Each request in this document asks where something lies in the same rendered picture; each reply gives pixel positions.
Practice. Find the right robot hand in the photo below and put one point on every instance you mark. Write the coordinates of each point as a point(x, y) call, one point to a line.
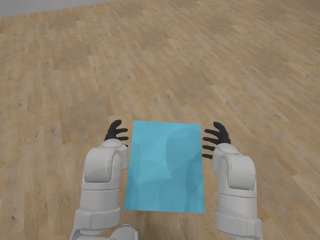
point(223, 137)

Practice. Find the left robot thigh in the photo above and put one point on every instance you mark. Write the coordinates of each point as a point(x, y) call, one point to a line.
point(125, 233)

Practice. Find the left robot hand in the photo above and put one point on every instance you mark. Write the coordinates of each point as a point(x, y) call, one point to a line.
point(112, 131)

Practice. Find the robot left forearm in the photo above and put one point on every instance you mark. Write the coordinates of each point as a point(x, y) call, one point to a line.
point(98, 210)

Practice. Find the robot right forearm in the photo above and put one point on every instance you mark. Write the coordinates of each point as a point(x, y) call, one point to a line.
point(237, 215)

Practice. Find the robot left shin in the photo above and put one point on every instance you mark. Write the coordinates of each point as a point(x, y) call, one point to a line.
point(125, 225)

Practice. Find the carton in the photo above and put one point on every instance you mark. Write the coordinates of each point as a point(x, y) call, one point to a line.
point(165, 172)

